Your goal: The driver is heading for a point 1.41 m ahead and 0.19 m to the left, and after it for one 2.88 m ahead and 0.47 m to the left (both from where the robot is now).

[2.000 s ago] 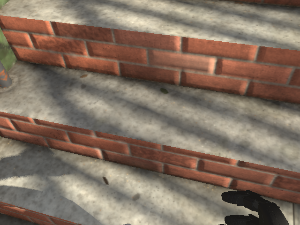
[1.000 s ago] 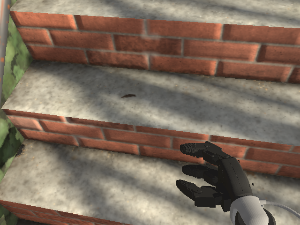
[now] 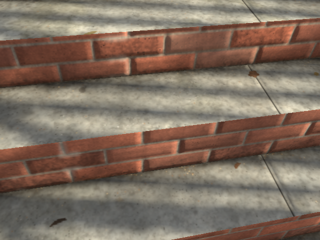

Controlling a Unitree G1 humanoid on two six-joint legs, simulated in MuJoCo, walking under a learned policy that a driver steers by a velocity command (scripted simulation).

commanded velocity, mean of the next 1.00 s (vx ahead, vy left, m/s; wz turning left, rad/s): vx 0.32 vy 0.00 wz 0.10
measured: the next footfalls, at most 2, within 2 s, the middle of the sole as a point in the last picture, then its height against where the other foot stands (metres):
right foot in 0.62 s outside the picture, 0.21 m higher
left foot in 1.28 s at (170, 209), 0.18 m higher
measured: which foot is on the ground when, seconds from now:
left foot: down 0.00-0.66, up 0.68-1.00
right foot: down 0.00-0.18, up 0.20-0.60, down 0.62-1.00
